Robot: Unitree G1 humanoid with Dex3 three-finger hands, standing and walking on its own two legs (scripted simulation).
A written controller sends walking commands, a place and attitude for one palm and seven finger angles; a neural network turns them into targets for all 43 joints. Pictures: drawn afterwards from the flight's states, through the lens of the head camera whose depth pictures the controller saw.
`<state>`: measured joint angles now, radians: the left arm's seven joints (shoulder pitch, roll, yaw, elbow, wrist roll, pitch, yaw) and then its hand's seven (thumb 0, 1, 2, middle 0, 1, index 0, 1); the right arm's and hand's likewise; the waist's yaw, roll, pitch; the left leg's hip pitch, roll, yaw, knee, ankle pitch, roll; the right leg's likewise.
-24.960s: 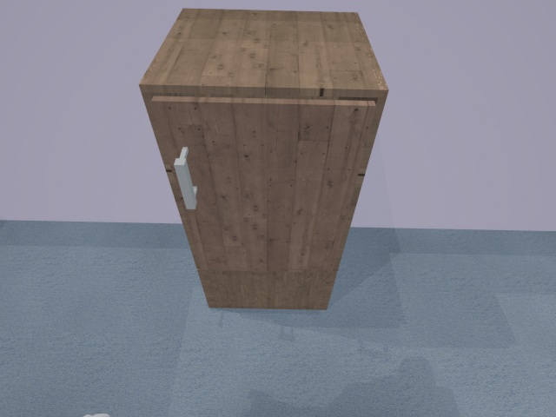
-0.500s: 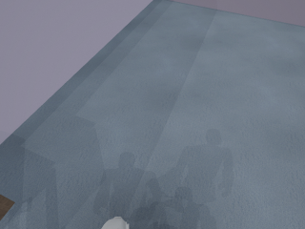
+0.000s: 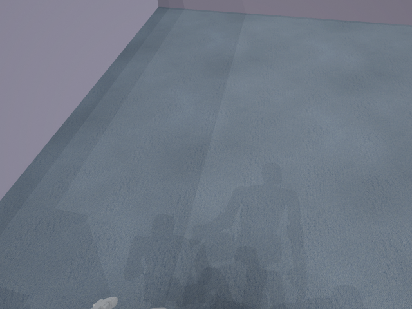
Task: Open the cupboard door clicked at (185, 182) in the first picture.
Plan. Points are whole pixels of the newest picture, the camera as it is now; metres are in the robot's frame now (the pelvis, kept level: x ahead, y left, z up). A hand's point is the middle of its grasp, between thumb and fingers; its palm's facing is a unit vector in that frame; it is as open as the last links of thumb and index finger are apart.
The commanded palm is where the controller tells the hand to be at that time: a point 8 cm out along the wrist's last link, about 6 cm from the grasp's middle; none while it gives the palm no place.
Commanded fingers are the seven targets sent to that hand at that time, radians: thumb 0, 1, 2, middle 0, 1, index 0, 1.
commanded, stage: walk to a spot facing it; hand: left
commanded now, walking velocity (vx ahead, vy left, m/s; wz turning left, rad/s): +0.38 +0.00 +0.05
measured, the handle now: out of the picture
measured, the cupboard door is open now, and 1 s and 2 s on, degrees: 43 43 43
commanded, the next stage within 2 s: turn to face it in 0.32 s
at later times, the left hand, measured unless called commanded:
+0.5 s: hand (138, 263) +0.24 +0.18 -0.16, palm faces +0.08 -0.98 -0.18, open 7.4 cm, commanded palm none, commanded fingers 0.00 0.90 0.90 -0.20 -0.30 -0.20 -0.30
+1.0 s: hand (139, 222) +0.35 +0.20 -0.17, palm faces +0.34 -0.91 -0.23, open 7.4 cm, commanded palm none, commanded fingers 0.00 0.90 0.90 -0.20 -0.30 -0.20 -0.30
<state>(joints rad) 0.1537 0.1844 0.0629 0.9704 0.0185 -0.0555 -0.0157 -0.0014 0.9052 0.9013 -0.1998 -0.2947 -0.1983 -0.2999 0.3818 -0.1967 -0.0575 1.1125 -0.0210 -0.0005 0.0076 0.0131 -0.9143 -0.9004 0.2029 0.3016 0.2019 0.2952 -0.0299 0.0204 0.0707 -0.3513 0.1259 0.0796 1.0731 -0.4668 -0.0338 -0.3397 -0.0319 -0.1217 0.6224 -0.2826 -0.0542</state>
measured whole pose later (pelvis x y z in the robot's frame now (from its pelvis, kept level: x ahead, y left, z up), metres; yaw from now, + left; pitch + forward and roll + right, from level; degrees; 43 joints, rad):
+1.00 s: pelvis +0.34 -0.02 +0.00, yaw +19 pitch +1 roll +0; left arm 0.17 0.24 0.07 0.95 0.01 0.05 0.02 0.00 0.91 0.90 -0.20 -0.29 -0.20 -0.30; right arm 0.15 -0.21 -0.05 0.91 -0.02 0.00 0.00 0.01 -0.91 -0.90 0.20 0.30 0.20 0.30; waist -0.01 -0.04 0.08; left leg -0.38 0.03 0.05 0.61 -0.26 0.01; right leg -0.45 -0.08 -0.06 1.08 -0.51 0.08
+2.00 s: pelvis +0.42 -0.09 +0.01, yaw +55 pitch +0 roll +1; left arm 0.18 0.21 0.04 0.85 0.02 0.02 0.02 0.00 0.90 0.90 -0.20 -0.30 -0.20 -0.30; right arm 0.17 -0.26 -0.09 0.92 -0.01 0.08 0.03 0.01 -0.91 -0.90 0.20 0.30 0.20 0.30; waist -0.03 0.00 0.11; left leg -0.49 0.00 0.02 1.06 -0.47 -0.06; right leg -0.24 -0.10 -0.11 0.56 -0.30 0.01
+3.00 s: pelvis +0.43 -0.09 +0.01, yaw +91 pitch +1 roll -1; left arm 0.17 0.27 0.07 0.89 0.01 0.06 0.01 0.01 0.90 0.90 -0.20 -0.29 -0.20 -0.30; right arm 0.15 -0.22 -0.05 0.89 -0.02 0.03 0.00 0.01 -0.91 -0.90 0.20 0.30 0.20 0.30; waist 0.00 -0.04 0.11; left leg -0.30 -0.01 -0.04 0.54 -0.25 0.02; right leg -0.46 -0.08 -0.03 1.03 -0.46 0.08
